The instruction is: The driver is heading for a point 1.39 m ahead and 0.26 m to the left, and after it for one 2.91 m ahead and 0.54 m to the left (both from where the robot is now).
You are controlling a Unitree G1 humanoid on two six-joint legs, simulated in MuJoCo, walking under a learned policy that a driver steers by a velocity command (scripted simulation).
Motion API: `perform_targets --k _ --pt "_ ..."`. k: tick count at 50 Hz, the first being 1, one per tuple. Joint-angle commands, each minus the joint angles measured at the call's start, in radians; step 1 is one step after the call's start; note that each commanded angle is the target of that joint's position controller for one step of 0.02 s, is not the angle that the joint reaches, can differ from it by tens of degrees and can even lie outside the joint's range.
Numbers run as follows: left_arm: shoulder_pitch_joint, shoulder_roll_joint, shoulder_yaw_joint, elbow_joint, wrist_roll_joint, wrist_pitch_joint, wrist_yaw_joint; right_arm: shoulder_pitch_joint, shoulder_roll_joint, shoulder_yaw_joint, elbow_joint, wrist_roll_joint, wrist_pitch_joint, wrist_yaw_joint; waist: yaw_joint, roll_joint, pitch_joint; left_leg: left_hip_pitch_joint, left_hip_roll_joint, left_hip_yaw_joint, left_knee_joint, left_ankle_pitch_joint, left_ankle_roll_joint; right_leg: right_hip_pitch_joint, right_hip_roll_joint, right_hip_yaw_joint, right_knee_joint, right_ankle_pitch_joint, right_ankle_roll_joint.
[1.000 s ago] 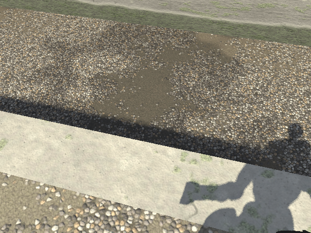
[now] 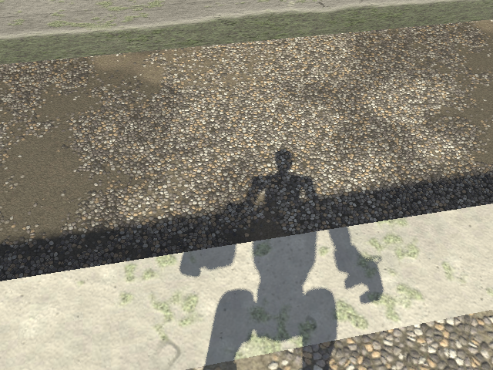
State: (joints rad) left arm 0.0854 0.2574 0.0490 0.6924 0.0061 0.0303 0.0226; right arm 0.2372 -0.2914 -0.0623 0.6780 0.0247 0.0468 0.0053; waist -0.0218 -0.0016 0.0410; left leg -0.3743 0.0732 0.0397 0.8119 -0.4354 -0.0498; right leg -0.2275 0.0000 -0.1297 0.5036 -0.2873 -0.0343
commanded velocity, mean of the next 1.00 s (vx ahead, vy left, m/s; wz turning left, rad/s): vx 0.08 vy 0.00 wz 0.25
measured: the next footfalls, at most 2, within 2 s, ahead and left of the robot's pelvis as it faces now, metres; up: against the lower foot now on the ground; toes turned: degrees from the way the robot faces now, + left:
left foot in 0.06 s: +0.02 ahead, +0.12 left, +0.00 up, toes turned +8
right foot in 0.54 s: +0.22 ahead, -0.03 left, +0.00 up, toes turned +34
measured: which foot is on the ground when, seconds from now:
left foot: up 0.00-0.04, down 0.06-0.54, up 0.56-0.90, down 0.92-1.00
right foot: down 0.00-0.06, up 0.08-0.52, down 0.54-0.92, up 0.94-1.00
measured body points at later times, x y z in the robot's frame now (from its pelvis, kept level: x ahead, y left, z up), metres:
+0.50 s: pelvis +0.07 +0.03 +0.01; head +0.09 +0.06 +0.45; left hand +0.14 +0.37 -0.08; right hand +0.32 -0.19 -0.07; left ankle -0.02 +0.11 -0.73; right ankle +0.19 -0.06 -0.72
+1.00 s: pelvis +0.12 +0.08 +0.01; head +0.15 +0.11 +0.45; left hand +0.18 +0.41 -0.10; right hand +0.33 -0.16 -0.07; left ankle +0.09 +0.19 -0.73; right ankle +0.16 -0.06 -0.69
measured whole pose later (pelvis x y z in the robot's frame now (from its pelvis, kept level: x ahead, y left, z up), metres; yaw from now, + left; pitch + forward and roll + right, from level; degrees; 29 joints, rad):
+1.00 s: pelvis +0.12 +0.08 +0.01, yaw +12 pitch +1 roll +0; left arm 0.19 0.35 0.11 0.68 -0.05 0.04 0.03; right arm 0.18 -0.29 -0.07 0.65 -0.03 0.00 -0.03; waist 0.03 -0.05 0.05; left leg -0.25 -0.04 -0.06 0.48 -0.25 0.03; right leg -0.44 0.12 0.22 0.88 -0.48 0.04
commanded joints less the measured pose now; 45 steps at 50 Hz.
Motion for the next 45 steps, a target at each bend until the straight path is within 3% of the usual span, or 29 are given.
perform_targets --k 1,2,3,4,5,6,7,8,9,12,14,15,16,17,19,22,25,26,27,28,29,30,32,35,36,39,42,44,45 --pt "-0.011 0.193 0.067 -0.055 -0.015 0.000 0.010 -0.008 -0.086 -0.028 -0.087 0.006 -0.014 0.017 0.019 -0.098 -0.098 -0.018 -0.011 0.036 -0.121 0.051 0.030 0.153 -0.326 0.179 -0.067 0.508 -0.167" --pt "-0.020 0.189 0.069 -0.053 -0.025 0.003 0.010 0.026 -0.086 -0.033 -0.078 0.006 -0.014 0.019 -0.004 -0.092 -0.109 0.051 -0.036 0.055 -0.231 0.145 0.051 0.131 -0.306 0.135 -0.008 0.478 -0.127" --pt "0.019 0.166 0.068 -0.036 -0.031 0.000 0.007 0.063 -0.118 -0.049 -0.071 -0.002 -0.016 0.009 -0.015 -0.025 -0.113 0.148 -0.046 0.001 -0.353 0.322 0.092 0.066 -0.251 0.068 0.112 0.348 -0.053" --pt "0.023 0.124 0.060 -0.061 0.003 -0.007 0.003 0.104 -0.261 -0.090 -0.085 -0.007 -0.022 -0.010 0.001 0.248 -0.120 0.328 0.156 -0.335 -0.419 0.737 0.196 -0.194 -0.121 -0.035 0.414 0.027 0.055" --pt "-0.104 0.102 0.047 -0.128 0.024 -0.015 0.003 0.109 -0.305 -0.091 -0.113 -0.035 -0.039 -0.003 -0.032 0.356 -0.133 0.389 0.307 -0.623 -0.438 0.949 0.399 -0.451 0.055 0.081 0.626 -0.392 0.107" --pt "-0.134 0.130 0.053 -0.129 0.018 -0.022 0.002 0.113 -0.264 -0.081 -0.121 -0.050 -0.058 0.006 -0.062 0.181 -0.182 0.420 0.303 -0.580 -0.449 0.906 0.426 -0.489 0.035 0.203 0.749 -0.397 0.098" --pt "-0.120 0.132 0.054 -0.122 0.003 -0.027 0.002 0.076 -0.247 -0.077 -0.113 -0.037 -0.070 -0.001 -0.024 0.117 -0.154 0.411 0.245 -0.500 -0.437 0.850 0.374 -0.503 0.016 0.232 0.758 -0.308 0.085" --pt "-0.095 0.138 0.057 -0.105 0.003 -0.030 0.007 0.025 -0.230 -0.075 -0.118 -0.014 -0.067 -0.010 0.005 0.058 -0.131 0.402 0.192 -0.439 -0.427 0.801 0.321 -0.520 0.001 0.235 0.716 -0.222 0.086" --pt "-0.083 0.153 0.062 -0.097 0.007 -0.030 0.012 -0.012 -0.206 -0.065 -0.126 0.005 -0.058 -0.023 0.019 0.067 -0.127 0.392 0.167 -0.408 -0.427 0.790 0.291 -0.506 -0.011 0.242 0.671 -0.162 0.093" --pt "-0.055 0.131 0.055 -0.077 -0.002 -0.035 0.002 -0.014 -0.201 -0.060 -0.140 0.000 -0.035 -0.044 0.027 0.088 -0.154 0.376 0.111 -0.385 -0.423 0.823 0.278 -0.435 0.030 0.233 0.609 -0.067 0.126" --pt "-0.057 0.126 0.051 -0.073 -0.013 -0.048 -0.012 0.041 -0.198 -0.061 -0.128 0.015 -0.037 -0.049 0.005 0.086 -0.175 0.387 0.079 -0.436 -0.496 0.310 0.279 -0.428 0.037 0.235 0.449 -0.010 0.127" --pt "-0.088 0.124 0.049 -0.081 -0.018 -0.057 -0.022 0.048 -0.197 -0.058 -0.128 0.016 -0.041 -0.047 -0.010 0.108 -0.142 0.358 0.076 -0.480 -0.544 0.042 0.288 -0.431 0.040 0.239 0.377 0.006 0.125" --pt "-0.114 0.129 0.053 -0.089 -0.026 -0.068 -0.029 0.056 -0.209 -0.059 -0.126 0.017 -0.048 -0.045 -0.016 0.146 -0.102 0.331 0.082 -0.530 -0.577 -0.090 0.293 -0.432 0.046 0.248 0.311 0.014 0.121" --pt "-0.147 0.135 0.056 -0.096 -0.029 -0.077 -0.028 0.040 -0.212 -0.059 -0.131 0.007 -0.049 -0.045 -0.020 0.168 -0.049 0.306 0.064 -0.535 -0.571 -0.056 0.289 -0.427 0.055 0.255 0.248 0.014 0.119" --pt "-0.174 0.127 0.054 -0.100 -0.014 -0.097 -0.024 0.029 -0.224 -0.066 -0.132 -0.002 -0.044 -0.050 -0.026 0.173 -0.025 0.280 0.032 -0.519 -0.516 0.122 0.276 -0.377 0.079 0.256 0.153 0.016 0.116" --pt "-0.098 0.141 0.060 -0.077 -0.011 -0.107 -0.034 -0.013 -0.214 -0.064 -0.150 -0.004 -0.022 -0.048 0.004 0.207 -0.106 0.246 0.018 -0.516 -0.402 0.459 0.243 -0.214 0.097 0.230 0.092 0.038 0.113" --pt "-0.043 0.140 0.063 -0.063 -0.013 -0.115 -0.046 -0.066 -0.171 -0.043 -0.171 0.007 -0.009 -0.050 0.037 0.190 -0.125 0.215 0.003 -0.549 -0.319 0.502 0.199 -0.059 0.073 0.206 -0.058 0.187 0.076" --pt "-0.024 0.149 0.065 -0.060 -0.002 -0.118 -0.044 -0.065 -0.148 -0.033 -0.173 0.003 -0.011 -0.052 0.047 0.160 -0.131 0.180 -0.020 -0.534 -0.277 0.442 0.167 0.032 0.028 0.225 -0.125 0.311 0.050" --pt "0.012 0.190 0.064 -0.070 0.024 -0.121 -0.042 -0.007 -0.078 -0.009 -0.163 -0.027 -0.019 -0.051 0.031 0.010 -0.202 0.133 -0.086 -0.443 -0.127 0.223 0.114 0.169 -0.152 0.408 -0.150 0.516 -0.008" --pt "0.021 0.212 0.058 -0.051 0.047 -0.113 -0.043 0.095 -0.056 -0.003 -0.160 -0.035 -0.020 -0.055 -0.041 -0.225 -0.184 -0.010 -0.219 -0.350 0.038 -0.262 0.047 0.226 -0.306 0.653 -0.147 0.680 -0.178" --pt "-0.001 0.115 0.027 -0.037 0.028 -0.121 -0.049 0.149 -0.100 -0.012 -0.135 -0.030 -0.021 -0.060 -0.070 -0.240 -0.154 -0.028 -0.144 -0.348 0.094 -0.279 -0.008 0.141 -0.361 0.799 -0.183 0.491 -0.257" --pt "-0.027 0.065 0.009 -0.039 0.011 -0.125 -0.055 0.087 -0.143 -0.022 -0.112 -0.030 -0.017 -0.061 -0.042 -0.172 -0.099 -0.037 -0.101 -0.314 0.098 -0.214 -0.035 0.106 -0.293 0.718 -0.186 0.358 -0.235" --pt "-0.016 0.116 0.018 -0.030 -0.014 -0.106 -0.055 0.004 -0.148 -0.034 -0.111 -0.044 -0.016 -0.060 -0.013 -0.146 -0.074 -0.075 -0.082 -0.242 0.062 -0.133 -0.061 0.110 -0.207 0.646 -0.182 0.231 -0.183" --pt "0.020 0.234 0.060 -0.041 -0.030 -0.069 -0.031 -0.056 -0.107 -0.025 -0.117 -0.023 -0.037 -0.058 0.012 -0.146 -0.063 -0.029 -0.119 -0.162 -0.048 -0.093 -0.060 0.085 -0.130 0.577 -0.157 0.332 -0.161" --pt "0.044 0.250 0.070 -0.045 -0.033 -0.061 -0.026 -0.062 -0.102 -0.026 -0.114 -0.016 -0.043 -0.060 0.022 -0.143 -0.084 -0.031 -0.136 -0.155 -0.053 -0.075 -0.058 0.108 -0.130 0.593 -0.149 0.376 -0.171" --pt "0.066 0.231 0.077 -0.055 -0.046 -0.040 -0.015 -0.067 -0.091 -0.027 -0.106 -0.009 -0.051 -0.063 0.034 -0.147 -0.132 -0.034 -0.146 -0.170 -0.081 -0.025 -0.046 0.152 -0.139 0.643 -0.137 0.429 -0.181" --pt "0.045 0.214 0.083 -0.071 -0.053 -0.015 -0.001 -0.065 -0.086 -0.030 -0.102 -0.003 -0.068 -0.052 0.027 -0.168 -0.155 0.011 -0.151 -0.180 -0.168 0.023 -0.033 0.138 -0.124 0.673 -0.113 0.468 -0.165" --pt "0.020 0.210 0.086 -0.084 -0.065 0.002 0.008 -0.016 -0.091 -0.039 -0.079 0.001 -0.084 -0.037 -0.003 -0.169 -0.168 0.109 -0.151 -0.165 -0.325 0.137 -0.017 0.097 -0.097 0.679 -0.074 0.462 -0.128" --pt "-0.008 0.197 0.082 -0.098 -0.072 0.009 0.013 0.024 -0.095 -0.046 -0.061 -0.005 -0.087 -0.031 -0.030 -0.155 -0.178 0.215 -0.132 -0.151 -0.455 0.287 -0.002 0.037 -0.063 0.659 -0.035 0.368 -0.088"
Velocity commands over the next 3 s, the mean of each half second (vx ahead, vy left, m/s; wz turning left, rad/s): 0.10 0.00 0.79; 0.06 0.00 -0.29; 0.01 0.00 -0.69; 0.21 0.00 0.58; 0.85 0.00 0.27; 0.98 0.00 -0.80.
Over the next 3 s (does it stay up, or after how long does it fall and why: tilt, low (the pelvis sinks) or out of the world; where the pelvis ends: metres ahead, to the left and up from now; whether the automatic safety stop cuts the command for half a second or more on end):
stays up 0.58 0.27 -0.03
